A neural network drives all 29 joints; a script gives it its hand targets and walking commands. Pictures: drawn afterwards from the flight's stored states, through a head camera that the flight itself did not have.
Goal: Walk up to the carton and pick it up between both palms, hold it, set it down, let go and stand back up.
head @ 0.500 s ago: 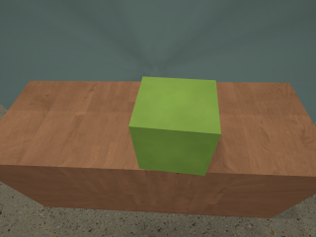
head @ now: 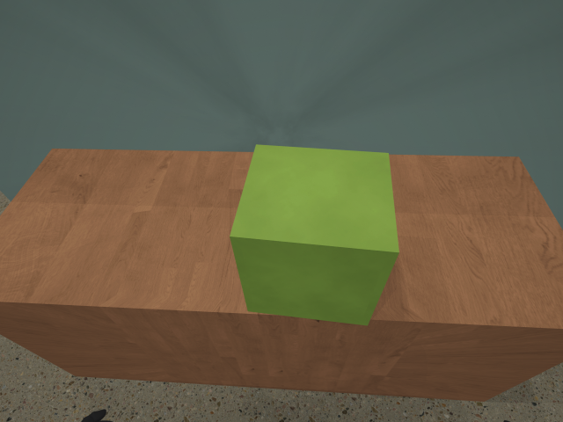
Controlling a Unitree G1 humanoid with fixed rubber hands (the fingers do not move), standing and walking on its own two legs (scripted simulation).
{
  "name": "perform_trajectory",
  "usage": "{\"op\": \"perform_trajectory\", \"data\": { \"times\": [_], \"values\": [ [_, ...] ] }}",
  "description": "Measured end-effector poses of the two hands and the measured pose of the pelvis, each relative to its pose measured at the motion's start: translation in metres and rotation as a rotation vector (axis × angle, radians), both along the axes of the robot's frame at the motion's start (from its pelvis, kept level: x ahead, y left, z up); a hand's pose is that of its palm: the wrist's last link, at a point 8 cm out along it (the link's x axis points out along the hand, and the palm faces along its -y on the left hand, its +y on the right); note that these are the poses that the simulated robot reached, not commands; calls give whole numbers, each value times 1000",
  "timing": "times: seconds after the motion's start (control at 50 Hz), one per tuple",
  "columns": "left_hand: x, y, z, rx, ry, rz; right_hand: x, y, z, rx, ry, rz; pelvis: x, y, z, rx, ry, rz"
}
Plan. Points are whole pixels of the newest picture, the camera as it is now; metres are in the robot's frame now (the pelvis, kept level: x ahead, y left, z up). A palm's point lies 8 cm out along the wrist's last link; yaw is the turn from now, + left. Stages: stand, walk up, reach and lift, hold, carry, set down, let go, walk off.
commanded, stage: walk up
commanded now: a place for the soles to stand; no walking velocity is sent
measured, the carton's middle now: (313, 237) +0.44 -0.02 -0.04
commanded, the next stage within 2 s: reach and lift in 1.14 s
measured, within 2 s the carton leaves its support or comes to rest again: neither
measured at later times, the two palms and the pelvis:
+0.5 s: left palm out of the picture +0.10 +0.31 -0.09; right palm out of the picture +0.10 -0.32 -0.09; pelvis +0.01 +0.00 +0.00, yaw +0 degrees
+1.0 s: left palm out of the picture +0.11 +0.32 -0.09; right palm out of the picture +0.09 -0.31 -0.09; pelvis +0.00 +0.00 +0.00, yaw +1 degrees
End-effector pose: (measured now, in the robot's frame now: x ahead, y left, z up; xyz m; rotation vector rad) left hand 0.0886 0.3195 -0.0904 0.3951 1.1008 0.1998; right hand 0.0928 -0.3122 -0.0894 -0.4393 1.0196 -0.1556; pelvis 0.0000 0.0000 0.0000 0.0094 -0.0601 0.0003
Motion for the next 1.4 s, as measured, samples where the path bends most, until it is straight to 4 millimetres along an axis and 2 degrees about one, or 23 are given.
{"op": "perform_trajectory", "data": {
  "times": [0.06, 0.14, 0.24, 0.34, 0.42, 0.5, 0.66, 0.74, 0.84, 0.96, 1.04, 1.16, 1.2, 1.26, 1.34, 1.4],
  "values": [
    [8, -5, 2, 1, -21, -13, -4, -5, -1, -1, 11, -7, -2, -4, 0, 3, 8, -4],
    [5, -11, 6, 7, -31, -21, -5, -10, -4, 6, 33, -14, 0, -10, 1, 8, 6, -6],
    [2, -6, 10, 16, -12, -9, 3, -6, -4, 15, 32, -3, 6, -7, 4, 16, 16, 5],
    [7, 2, 0, 1, -4, 0, 9, 2, -2, -1, 13, 3, 8, 1, 0, 5, 6, 6],
    [15, -1, 1, -2, -23, -6, 6, 0, -1, -5, 8, 0, 7, 0, 0, 2, 2, 2],
    [15, -5, 2, -2, -38, -17, 5, -4, -2, -4, 26, -8, 7, -3, 0, 4, 5, -1],
    [19, 6, 0, -4, -30, -4, 13, 8, -1, -6, 12, 12, 11, 7, -1, -5, 12, 10],
    [23, 4, 1, -5, -38, -4, 10, 5, 0, -11, 6, 10, 7, 5, -1, -4, 7, 9],
    [19, 0, 2, -3, -44, -8, 5, 0, -1, -17, 13, -2, 4, 1, -1, -2, 2, 7],
    [19, 4, -2, -9, -34, 0, 1, 4, -1, -24, 18, 2, 1, 5, -2, -5, -4, 11],
    [19, -3, 0, -7, -33, -4, -5, -3, -1, -24, 17, -1, -4, -2, -1, 0, 4, 7],
    [1, -13, 5, 7, -18, -7, -11, -15, -5, -16, 43, -13, -9, -13, 2, 16, 4, 7],
    [-2, -13, 7, 12, 51, 22, -5, -17, -2, -14, 23, 18, -8, -13, 3, 7, 35, 3],
    [16, -15, 10, 5, 75, 35, 15, -22, 8, -21, -35, 20, -10, -13, 5, -10, 57, -14],
    [70, -27, 31, -29, -76, -3, 54, -21, 36, -31, -178, 35, -7, -10, 8, -23, 77, -23],
    [105, -35, 51, -49, -197, -35, 71, -18, 52, -32, -227, 46, -4, -8, 10, -24, 91, -21]
  ]
}}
